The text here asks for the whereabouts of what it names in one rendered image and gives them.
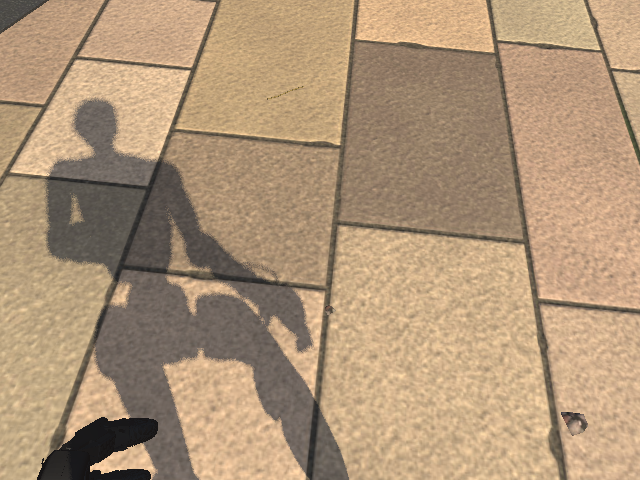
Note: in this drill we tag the left robot hand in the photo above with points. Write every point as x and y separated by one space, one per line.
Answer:
95 442

